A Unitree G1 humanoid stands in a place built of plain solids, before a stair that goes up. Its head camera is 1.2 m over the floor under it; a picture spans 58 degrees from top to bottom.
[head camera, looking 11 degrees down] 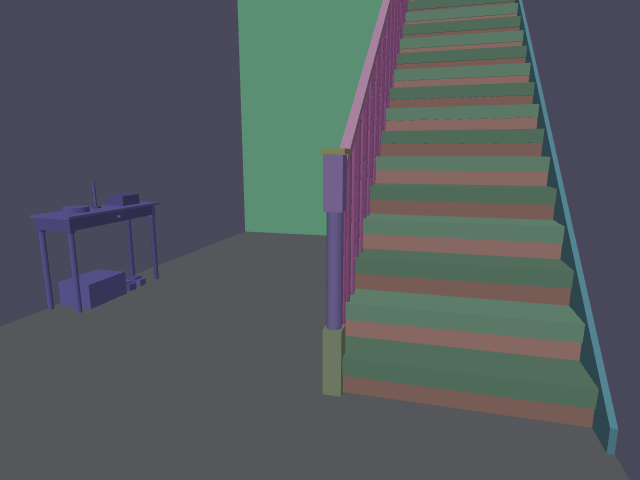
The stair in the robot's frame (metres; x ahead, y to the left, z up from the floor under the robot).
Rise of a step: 0.20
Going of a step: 0.26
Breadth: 1.23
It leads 15 degrees to the right of straight ahead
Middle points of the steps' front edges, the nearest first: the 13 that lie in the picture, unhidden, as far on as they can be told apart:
1.88 -0.67 0.20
2.15 -0.69 0.40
2.40 -0.76 0.60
2.65 -0.83 0.80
2.90 -0.90 1.00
3.14 -0.96 1.19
3.40 -1.03 1.39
3.65 -1.10 1.59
3.90 -1.17 1.79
4.15 -1.23 1.99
4.40 -1.30 2.19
4.64 -1.37 2.39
4.89 -1.44 2.59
